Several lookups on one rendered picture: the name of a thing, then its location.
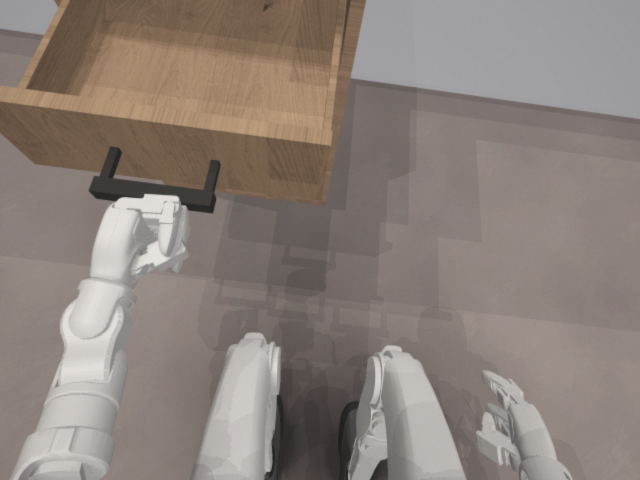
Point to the robot left thigh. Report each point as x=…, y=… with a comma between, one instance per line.
x=232, y=446

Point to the handle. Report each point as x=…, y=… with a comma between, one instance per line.
x=106, y=187

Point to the drawer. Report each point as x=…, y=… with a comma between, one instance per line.
x=175, y=84

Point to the left robot forearm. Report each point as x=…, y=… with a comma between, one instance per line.
x=73, y=439

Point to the left robot hand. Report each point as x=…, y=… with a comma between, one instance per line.
x=131, y=224

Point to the right robot shin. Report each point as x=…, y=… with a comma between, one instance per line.
x=370, y=446

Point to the right robot hand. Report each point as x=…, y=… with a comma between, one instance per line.
x=524, y=433

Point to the right robot forearm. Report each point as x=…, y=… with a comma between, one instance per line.
x=543, y=468

